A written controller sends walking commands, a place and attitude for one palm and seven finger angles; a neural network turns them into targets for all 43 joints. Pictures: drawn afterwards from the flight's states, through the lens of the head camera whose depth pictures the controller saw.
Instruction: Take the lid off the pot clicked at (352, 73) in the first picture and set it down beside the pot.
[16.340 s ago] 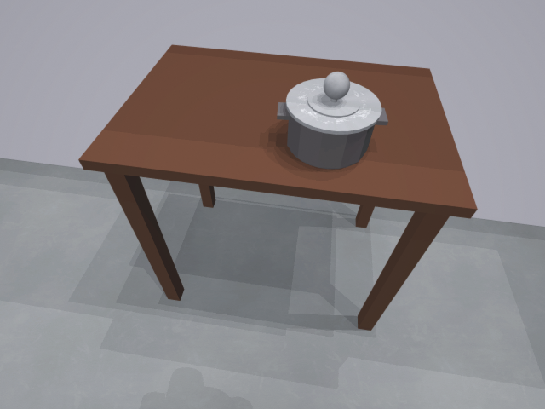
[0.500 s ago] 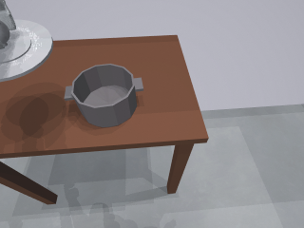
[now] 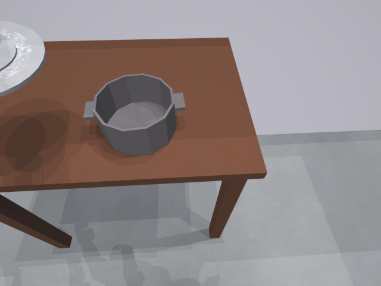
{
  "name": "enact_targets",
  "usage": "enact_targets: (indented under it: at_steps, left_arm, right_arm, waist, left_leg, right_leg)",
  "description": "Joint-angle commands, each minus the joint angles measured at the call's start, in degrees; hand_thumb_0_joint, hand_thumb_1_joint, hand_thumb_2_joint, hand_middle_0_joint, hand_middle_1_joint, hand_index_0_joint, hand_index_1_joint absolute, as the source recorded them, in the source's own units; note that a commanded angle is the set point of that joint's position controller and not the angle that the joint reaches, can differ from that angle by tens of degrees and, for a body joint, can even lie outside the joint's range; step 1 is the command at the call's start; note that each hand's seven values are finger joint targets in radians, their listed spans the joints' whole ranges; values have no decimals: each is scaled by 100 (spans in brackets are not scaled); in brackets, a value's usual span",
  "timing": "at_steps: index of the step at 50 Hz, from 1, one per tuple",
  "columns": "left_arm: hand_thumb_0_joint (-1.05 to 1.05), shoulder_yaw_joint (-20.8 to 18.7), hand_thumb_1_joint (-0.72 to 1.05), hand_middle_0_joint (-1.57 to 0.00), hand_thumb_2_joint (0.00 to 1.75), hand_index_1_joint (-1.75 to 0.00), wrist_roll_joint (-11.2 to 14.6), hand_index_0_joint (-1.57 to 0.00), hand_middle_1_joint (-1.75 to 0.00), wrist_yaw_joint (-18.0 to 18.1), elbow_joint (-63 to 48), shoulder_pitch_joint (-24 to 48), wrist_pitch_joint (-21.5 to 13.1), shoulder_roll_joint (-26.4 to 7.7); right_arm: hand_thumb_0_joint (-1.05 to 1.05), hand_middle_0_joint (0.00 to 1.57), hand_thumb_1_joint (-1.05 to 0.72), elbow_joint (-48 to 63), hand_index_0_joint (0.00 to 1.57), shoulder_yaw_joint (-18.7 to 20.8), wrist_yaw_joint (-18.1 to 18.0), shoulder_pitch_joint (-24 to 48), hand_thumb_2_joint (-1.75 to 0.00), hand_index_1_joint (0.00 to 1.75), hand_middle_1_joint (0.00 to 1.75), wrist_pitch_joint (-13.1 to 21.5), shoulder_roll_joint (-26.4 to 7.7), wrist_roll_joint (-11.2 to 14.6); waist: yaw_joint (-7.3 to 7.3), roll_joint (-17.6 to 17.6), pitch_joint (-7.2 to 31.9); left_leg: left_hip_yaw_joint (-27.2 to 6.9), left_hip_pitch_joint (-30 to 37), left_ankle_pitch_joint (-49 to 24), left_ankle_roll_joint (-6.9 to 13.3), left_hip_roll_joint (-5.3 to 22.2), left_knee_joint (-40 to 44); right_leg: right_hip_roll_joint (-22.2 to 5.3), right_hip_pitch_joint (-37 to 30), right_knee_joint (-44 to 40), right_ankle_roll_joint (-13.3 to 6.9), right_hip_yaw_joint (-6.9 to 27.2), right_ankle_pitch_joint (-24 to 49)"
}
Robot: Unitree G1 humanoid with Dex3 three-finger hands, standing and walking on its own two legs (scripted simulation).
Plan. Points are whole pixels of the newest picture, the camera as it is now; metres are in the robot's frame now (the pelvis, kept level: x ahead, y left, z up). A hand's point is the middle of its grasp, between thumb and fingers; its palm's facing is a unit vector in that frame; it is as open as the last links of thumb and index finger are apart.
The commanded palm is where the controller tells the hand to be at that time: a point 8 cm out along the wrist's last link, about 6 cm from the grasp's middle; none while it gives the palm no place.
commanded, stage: lower the lid onto the table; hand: left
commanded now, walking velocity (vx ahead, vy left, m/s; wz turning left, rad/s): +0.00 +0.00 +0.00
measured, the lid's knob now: out of the picture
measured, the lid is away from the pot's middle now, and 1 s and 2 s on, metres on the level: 0.24 0.23 0.22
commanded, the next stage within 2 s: none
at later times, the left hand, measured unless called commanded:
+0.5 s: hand out of the picture +0.46 +0.33 +0.25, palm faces -0.28 -0.13 -0.95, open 8.2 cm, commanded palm +0.48 +0.34 +0.32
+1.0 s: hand out of the picture +0.46 +0.34 +0.22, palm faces -0.33 -0.15 -0.93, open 8.2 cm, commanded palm +0.48 +0.34 +0.28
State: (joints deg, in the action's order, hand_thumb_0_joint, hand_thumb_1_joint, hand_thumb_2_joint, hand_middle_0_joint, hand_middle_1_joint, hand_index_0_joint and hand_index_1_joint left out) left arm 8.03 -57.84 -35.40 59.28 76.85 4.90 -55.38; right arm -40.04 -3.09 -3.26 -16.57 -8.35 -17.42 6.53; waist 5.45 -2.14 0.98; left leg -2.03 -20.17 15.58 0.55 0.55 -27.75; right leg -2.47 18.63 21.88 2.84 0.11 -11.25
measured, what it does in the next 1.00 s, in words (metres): stands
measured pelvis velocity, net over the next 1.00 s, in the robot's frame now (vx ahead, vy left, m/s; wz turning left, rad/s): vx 0.00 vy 0.00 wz -0.01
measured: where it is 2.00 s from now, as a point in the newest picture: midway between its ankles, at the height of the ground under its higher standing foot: outside the picture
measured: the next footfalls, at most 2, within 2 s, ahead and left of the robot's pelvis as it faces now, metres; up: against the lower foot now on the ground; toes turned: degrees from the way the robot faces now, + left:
none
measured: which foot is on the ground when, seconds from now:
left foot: down 0.00-1.00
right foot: down 0.00-1.00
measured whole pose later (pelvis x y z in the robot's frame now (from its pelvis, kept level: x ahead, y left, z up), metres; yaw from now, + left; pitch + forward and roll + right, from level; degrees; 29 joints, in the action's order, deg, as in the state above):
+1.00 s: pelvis +0.00 +0.00 +0.00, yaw +0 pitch +9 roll -2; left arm 6.0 -57.4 -32.7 64.9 72.6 4.4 -53.0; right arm -39.9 -3.1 -3.3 -17.3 -6.9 -17.5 6.2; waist 6.9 -2.0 1.3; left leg -1.9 -22.3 16.8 0.5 0.9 -30.5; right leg -2.1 20.8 24.4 3.0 0.3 -12.3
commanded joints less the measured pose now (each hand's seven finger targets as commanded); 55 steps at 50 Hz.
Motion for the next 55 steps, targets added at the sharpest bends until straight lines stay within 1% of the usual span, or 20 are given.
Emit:
enact_targets:
  at_steps: [1, 3, 6, 8, 16, 19, 23, 25, 28, 29, 31, 33, 36, 38, 41, 45, 48, 51, 53, 55]
  left_arm:
    - [0, -487, 64, -78, 93, -107, -62, -78, -107, 300, -1282, 3171, -47, -1508]
    - [0, -95, 64, -78, 93, -107, 36, -78, -107, 241, -700, 3026, 169, -1036]
    - [0, -373, 64, -78, 93, -107, -84, -78, -107, 282, -881, 3248, 224, -1379]
    - [0, -375, 64, -78, 93, -107, -62, -78, -107, 311, -1240, 3322, 206, -1337]
    - [0, -423, 64, -78, 93, -107, -123, -78, -107, 338, -544, 2846, 238, -1394]
    - [0, -557, 64, -78, 93, -107, -158, -78, -107, 398, -846, 3024, 189, -1613]
    - [0, -499, 64, -78, 93, -107, -81, -78, -107, 411, -1117, 3077, 148, -1461]
    - [0, -711, 64, -78, 93, -107, -142, -78, -107, 434, -915, 2894, 137, -1679]
    - [0, -270, 64, -78, 93, -107, -15, -78, -107, 391, -458, 2541, 152, -1108]
    - [0, -343, 64, -78, 93, -107, -31, -78, -107, 407, -508, 2641, 157, -1207]
    - [0, -383, 64, -78, 93, -107, -47, -78, -107, 423, -619, 2771, 150, -1313]
    - [0, -310, 64, -78, 93, -107, 14, -78, -107, 433, -1019, 2941, 118, -1168]
    - [0, -575, 64, -78, 93, -107, -59, -78, -107, 471, -995, 2909, 82, -1499]
    - [0, -457, 64, -78, 93, -107, 28, -78, -107, 460, -794, 2634, 58, -1300]
    - [0, -500, 64, -78, 93, -107, 9, -78, -107, 470, -392, 2493, 36, -1431]
    - [0, -473, 64, -78, 93, -107, -29, -78, -107, 544, -832, 2888, -32, -1421]
    - [0, -531, 64, -78, 93, -107, 33, -78, -107, 555, -822, 2621, -84, -1417]
    - [0, -617, 64, -78, 93, -107, 13, -78, -107, 562, -454, 2468, -77, -1493]
    - [0, -331, 64, -78, 93, -107, 91, -78, -107, 548, -462, 2450, -84, -1150]
    - [0, -378, 64, -78, 93, -107, 49, -78, -107, 577, -382, 2509, -75, -1227]
  right_arm:
    - [0, 20, -90, 445, 20, 298, -65, -274, -90, 30, 30, 164, -916, -25]
    - [0, 20, -90, 413, 20, 305, -34, -351, -90, 30, 30, 223, -956, 29]
    - [0, 20, -90, 437, 20, 309, -3, -347, -90, 30, 30, 251, -947, -27]
    - [0, 20, -90, 523, 20, 317, 0, -287, -90, 30, 30, 268, -960, -27]
    - [0, 20, -90, 498, 20, 304, 25, -387, -90, 30, 30, 215, -962, -22]
    - [0, 20, -90, 553, 20, 309, 16, -348, -90, 30, 30, 208, -954, -47]
    - [0, 20, -90, 580, 20, 334, -19, -382, -90, 30, 30, 274, -938, -46]
    - [0, 20, -90, 545, 20, 340, -21, -420, -90, 30, 30, 266, -937, -61]
    - [0, 20, -90, 510, 20, 339, -24, -433, -90, 30, 30, 254, -960, -8]
    - [0, 20, -90, 439, 20, 335, -5, -460, -90, 30, 30, 230, -967, -19]
    - [0, 20, -90, 455, 20, 335, -10, -408, -90, 30, 30, 225, -979, -21]
    - [0, 20, -90, 494, 20, 355, -28, -365, -90, 30, 30, 262, -964, -34]
    - [0, 20, -90, 446, 20, 347, -40, -439, -90, 30, 30, 292, -950, -62]
    - [0, 20, -90, 475, 20, 339, -59, -391, -90, 30, 30, 298, -960, -42]
    - [0, 20, -90, 399, 20, 306, -47, -442, -90, 30, 30, 262, -983, -28]
    - [0, 20, -90, 438, 20, 334, -58, -383, -90, 30, 30, 277, -964, -50]
    - [0, 20, -90, 445, 20, 327, -85, -410, -90, 30, 30, 313, -968, -52]
    - [0, 20, -90, 384, 20, 331, -78, -460, -90, 30, 30, 282, -973, -49]
    - [0, 20, -90, 390, 20, 333, -82, -406, -90, 30, 30, 272, -987, -25]
    - [0, 20, -90, 328, 20, 337, -65, -474, -90, 30, 30, 260, -991, -48]
  waist:
    - [82, -744, 2444]
    - [171, -778, 2134]
    - [103, -552, 2380]
    - [48, -996, 2679]
    - [109, -163, 2157]
    - [70, -540, 2484]
    - [72, -1008, 2728]
    - [70, -636, 2687]
    - [165, -614, 2191]
    - [163, -417, 2108]
    - [165, -442, 2207]
    - [132, -915, 2499]
    - [131, -756, 2617]
    - [136, -837, 2461]
    - [175, -277, 2098]
    - [152, -944, 2594]
    - [126, -1025, 2632]
    - [168, -470, 2368]
    - [193, -714, 2339]
    - [225, -616, 2246]
  left_leg:
    - [237, 1443, -2924, 373, -154, 54]
    - [240, 1300, -2766, 348, -192, 105]
    - [264, 1279, -2666, 372, -211, 78]
    - [199, 1512, -3233, 345, -189, 25]
    - [319, 989, -2463, 367, -199, 83]
    - [302, 1108, -2742, 374, -218, -9]
    - [195, 1501, -3295, 379, -192, -86]
    - [262, 1354, -2998, 396, -209, -114]
    - [304, 1101, -2665, 368, -215, -24]
    - [295, 1088, -2520, 350, -176, -10]
    - [311, 1058, -2372, 378, -204, -11]
    - [249, 1363, -2954, 382, -193, -82]
    - [246, 1386, -2861, 396, -202, -141]
    - [256, 1275, -2898, 384, -216, -132]
    - [316, 883, -2181, 376, -216, -62]
    - [231, 1273, -2741, 361, -197, -172]
    - [195, 1406, -3105, 353, -178, -221]
    - [256, 1064, -2516, 375, -199, -194]
    - [234, 1104, -2768, 344, -185, -179]
    - [232, 1070, -2602, 346, -175, -224]
  right_leg:
    - [454, -674, 65, -390, -474, 1642]
    - [446, -521, 13, -407, -496, 1622]
    - [458, -733, 90, -386, -462, 1686]
    - [414, -761, 133, -427, -454, 1903]
    - [455, -789, 146, -351, -473, 1732]
    - [434, -917, 225, -373, -416, 1901]
    - [428, -790, 178, -397, -429, 1973]
    - [450, -859, 223, -347, -412, 1922]
    - [437, -598, 144, -377, -468, 1740]
    - [466, -586, 163, -351, -468, 1653]
    - [467, -625, 169, -365, -446, 1635]
    - [433, -607, 176, -405, -435, 1850]
    - [473, -686, 221, -360, -421, 1837]
    - [448, -612, 202, -391, -433, 1848]
    - [478, -621, 215, -343, -450, 1607]
    - [458, -577, 283, -380, -412, 1715]
    - [461, -489, 286, -394, -441, 1803]
    - [480, -516, 288, -334, -432, 1638]
    - [460, -374, 299, -381, -460, 1687]
    - [494, -290, 308, -352, -454, 1585]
